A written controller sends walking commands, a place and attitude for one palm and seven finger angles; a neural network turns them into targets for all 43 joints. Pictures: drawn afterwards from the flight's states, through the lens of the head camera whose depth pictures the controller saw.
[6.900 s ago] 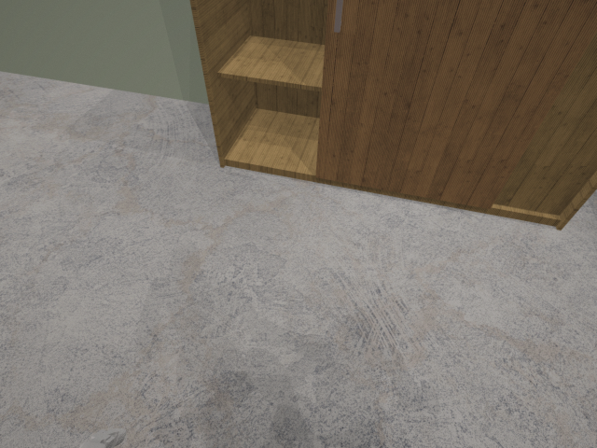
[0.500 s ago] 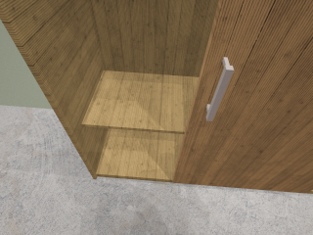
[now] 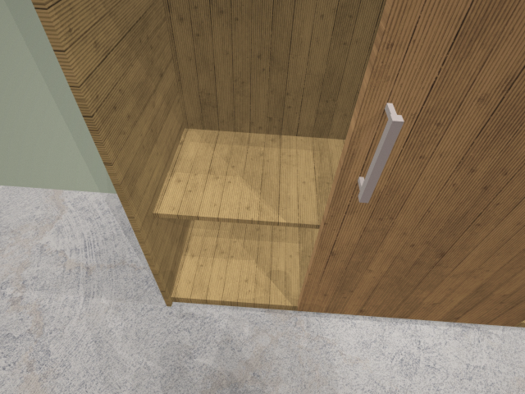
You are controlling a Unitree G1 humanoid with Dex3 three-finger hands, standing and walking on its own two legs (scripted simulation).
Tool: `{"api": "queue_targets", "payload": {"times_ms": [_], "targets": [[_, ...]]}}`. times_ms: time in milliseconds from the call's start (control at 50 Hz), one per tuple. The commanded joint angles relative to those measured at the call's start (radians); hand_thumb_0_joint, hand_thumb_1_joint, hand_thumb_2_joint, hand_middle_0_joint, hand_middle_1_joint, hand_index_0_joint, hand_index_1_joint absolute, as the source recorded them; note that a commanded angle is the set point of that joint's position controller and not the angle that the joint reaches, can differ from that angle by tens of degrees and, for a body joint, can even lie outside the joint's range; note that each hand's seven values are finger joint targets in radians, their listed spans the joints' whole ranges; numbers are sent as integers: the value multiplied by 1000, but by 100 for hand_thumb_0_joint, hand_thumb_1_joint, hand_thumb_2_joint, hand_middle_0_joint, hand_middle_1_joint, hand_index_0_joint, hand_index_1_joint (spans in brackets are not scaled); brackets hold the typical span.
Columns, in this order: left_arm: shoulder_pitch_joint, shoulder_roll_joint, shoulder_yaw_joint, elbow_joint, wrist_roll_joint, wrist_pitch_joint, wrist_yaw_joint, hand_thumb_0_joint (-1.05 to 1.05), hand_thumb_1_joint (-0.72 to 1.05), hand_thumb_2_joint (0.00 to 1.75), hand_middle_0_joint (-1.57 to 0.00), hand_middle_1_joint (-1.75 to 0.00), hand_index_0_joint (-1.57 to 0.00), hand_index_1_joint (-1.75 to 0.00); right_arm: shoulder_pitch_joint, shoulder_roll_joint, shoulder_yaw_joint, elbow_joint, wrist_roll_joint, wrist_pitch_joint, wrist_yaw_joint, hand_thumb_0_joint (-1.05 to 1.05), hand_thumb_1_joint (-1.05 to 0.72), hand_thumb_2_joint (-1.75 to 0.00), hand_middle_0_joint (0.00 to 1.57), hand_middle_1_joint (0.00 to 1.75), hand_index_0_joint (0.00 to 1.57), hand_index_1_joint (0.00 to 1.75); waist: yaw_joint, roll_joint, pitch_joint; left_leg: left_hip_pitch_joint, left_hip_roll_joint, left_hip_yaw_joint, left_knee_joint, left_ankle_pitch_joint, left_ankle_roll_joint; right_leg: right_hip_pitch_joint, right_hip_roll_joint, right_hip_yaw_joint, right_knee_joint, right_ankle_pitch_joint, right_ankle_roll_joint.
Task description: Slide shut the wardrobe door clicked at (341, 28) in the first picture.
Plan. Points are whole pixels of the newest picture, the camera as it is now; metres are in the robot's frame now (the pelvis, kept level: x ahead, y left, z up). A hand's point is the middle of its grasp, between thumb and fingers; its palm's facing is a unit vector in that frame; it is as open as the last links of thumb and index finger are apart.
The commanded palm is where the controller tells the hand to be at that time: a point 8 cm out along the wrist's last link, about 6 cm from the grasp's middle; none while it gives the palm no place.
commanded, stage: come to a stop and stand still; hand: right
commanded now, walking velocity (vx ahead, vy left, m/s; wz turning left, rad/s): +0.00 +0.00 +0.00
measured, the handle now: (375, 156) +0.52 -0.17 +0.09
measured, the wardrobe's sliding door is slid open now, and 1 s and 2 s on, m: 0.50 0.50 0.50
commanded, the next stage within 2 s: look again from close up in 0.90 s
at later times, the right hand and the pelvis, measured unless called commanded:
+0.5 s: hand out of the picture +0.01 -0.22 -0.18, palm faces +0.04 +0.98 -0.21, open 7.4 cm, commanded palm none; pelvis +0.00 -0.05 -0.01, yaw +0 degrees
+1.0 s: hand out of the picture +0.00 -0.21 -0.18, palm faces +0.02 +0.99 -0.15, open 7.4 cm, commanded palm none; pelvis +0.02 -0.06 +0.00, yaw +0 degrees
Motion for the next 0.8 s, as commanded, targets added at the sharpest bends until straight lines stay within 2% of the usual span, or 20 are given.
{"api": "queue_targets", "payload": {"times_ms": [0, 80, 100, 120, 140, 160, 180, 220, 240, 260, 280, 300, 340, 380, 520, 580, 600, 660, 680, 780], "targets": [[56, 70, 13, -33, 4, -10, 4, 0, 90, 90, -20, -30, -20, -30, 49, -108, -22, -30, -2, -17, -10, 0, -90, -90, 20, 30, 20, 30, -7, 51, 92, -131, 136, -163, -199, -175, -14, -19, -2, 5, -39, -36, -52], [62, 66, 11, -36, 1, -16, 7, 0, 90, 90, -20, -30, -20, -30, 67, -101, -21, -26, -2, -22, -9, 0, -90, -90, 20, 30, 20, 30, -9, 41, 74, -112, 130, -151, -185, -123, -14, -13, -9, 12, -43, -10, -55], [-89, 94, 10, -109, -4, -42, -8, 0, 90, 90, -20, -30, -20, -30, 185, -124, -14, -9, -24, -69, -50, 0, -90, -90, 20, 30, 20, 30, -80, 107, 81, -39, 225, -269, -143, 558, -93, -158, 11, -41, 229, -86, -22], [-3, 48, 13, -150, -5, -34, -10, 0, 90, 90, -20, -30, -20, -30, 149, -165, -17, -54, -24, -79, -47, 0, -90, -90, 20, 30, 20, 30, 5, 74, -22, 9, 296, -260, -101, 636, -44, -154, 12, 10, 291, -184, -51], [20, 42, 15, -145, -12, -34, -14, 0, 90, 90, -20, -30, -20, -30, 101, -157, -14, -77, -24, -79, -41, 0, -90, -90, 20, 30, 20, 30, 16, 49, -73, -11, 273, -202, -87, 471, 37, -118, 3, -14, 294, -202, -58], [36, 39, 13, -148, -12, -35, -18, 0, 90, 90, -20, -30, -20, -30, 74, -155, -13, -98, -24, -77, -38, 0, -90, -90, 20, 30, 20, 30, 26, 56, -79, -32, 241, -179, -83, 365, 64, -88, 20, -40, 241, -164, -53], [46, 36, 9, -145, -7, -37, -19, 0, 90, 90, -20, -30, -20, -30, 50, -152, -15, -106, -21, -74, -34, 0, -90, -90, 20, 30, 20, 30, 30, 50, -58, -54, 215, -134, -72, 289, 52, -50, 27, -56, 169, -110, -59], [74, 69, 5, -139, -2, -51, -17, 0, 90, 90, -20, -30, -20, -30, 68, -109, -5, -101, -14, -64, -31, 0, -90, -90, 20, 30, 20, 30, 22, 14, -3, -118, 148, -113, -22, 107, 16, -31, -14, 11, 62, 26, -78], [72, 91, 5, -140, 1, -51, -13, 0, 90, 90, -20, -30, -20, -30, 83, -88, -3, -101, -12, -57, -31, 0, -90, -90, 20, 30, 20, 30, 9, 19, 22, -127, 120, -109, -26, 21, 5, -59, -44, 28, 46, 30, -92], [54, 100, 6, -142, 1, -51, -12, 0, 90, 90, -20, -30, -20, -30, 80, -90, -1, -103, -16, -46, -29, 0, -90, -90, 20, 30, 20, 30, 1, -52, 52, -116, 109, -96, -21, -45, -2, -108, -45, 53, 16, -10, -97], [35, 102, 2, -141, 2, -48, -11, 0, 90, 90, -20, -30, -20, -30, 84, -99, -1, -99, -17, -42, -25, 0, -90, -90, 20, 30, 20, 30, -10, -88, 77, -99, 99, -90, -19, -65, -7, -149, -41, 68, -10, -51, -104], [24, 106, 2, -149, 1, -47, -11, 0, 90, 90, -20, -30, -20, -30, 94, -101, 0, -97, -16, -39, -22, 0, -90, -90, 20, 30, 20, 30, -13, -78, 89, -98, 97, -91, -17, -70, -9, -161, -36, 73, -32, -95, -104], [18, 119, 2, -153, 1, -48, -11, 0, 90, 90, -20, -30, -20, -30, 95, -102, 3, -97, -16, -37, -17, 0, -90, -90, 20, 30, 20, 30, -15, 1, 89, -97, 99, -93, -20, -74, -15, -157, -31, 80, -56, -142, -106], [16, 127, 2, -152, 0, -46, -12, 0, 90, 90, -20, -30, -20, -30, 92, -111, 6, -97, -17, -36, -13, 0, -90, -90, 20, 30, 20, 30, -17, 26, 93, -93, 104, -89, -27, -92, -19, -165, -28, 81, -78, -187, -109], [4, 144, -1, -136, 0, -55, -12, 0, 90, 90, -20, -30, -20, -30, 102, -125, 7, -97, -17, -35, -9, 0, -90, -90, 20, 30, 20, 30, -23, -5, 35, -66, 118, -85, -12, -19, -25, -117, -28, 73, -80, -119, -115], [8, 138, -3, -121, -3, -58, -10, 0, 90, 90, -20, -30, -20, -30, 100, -129, 8, -88, -17, -38, -9, 0, -90, -90, 20, 30, 20, 30, -24, 23, 18, -52, 126, -85, -16, 30, -28, -88, -29, 61, -58, -23, -117], [8, 139, -4, -118, -3, -60, -10, 0, 90, 90, -20, -30, -20, -30, 100, -127, 8, -85, -16, -39, -10, 0, -90, -90, 20, 30, 20, 30, -21, 33, 14, -55, 129, -93, -14, 49, -28, -76, -25, 54, -46, 13, -115], [11, 138, -6, -103, -5, -62, -7, 0, 90, 90, -20, -30, -20, -30, 100, -125, 10, -74, -15, -37, -11, 0, -90, -90, 20, 30, 20, 30, -19, 11, 6, -58, 131, -91, -10, 69, -31, -46, -28, 48, -41, 59, -114], [9, 135, -5, -98, -6, -61, -7, 0, 90, 90, -20, -30, -20, -30, 101, -129, 10, -70, -16, -39, -12, 0, -90, -90, 20, 30, 20, 30, -20, 28, 4, -49, 131, -90, -12, 85, -32, -43, -29, 43, -33, 76, -116], [5, 131, -6, -83, -7, -59, -5, 0, 90, 90, -20, -30, -20, -30, 102, -124, 10, -58, -17, -35, -13, 0, -90, -90, 20, 30, 20, 30, -20, 21, 22, -52, 130, -90, -14, 74, -34, -45, -29, 41, -38, 68, -115]]}}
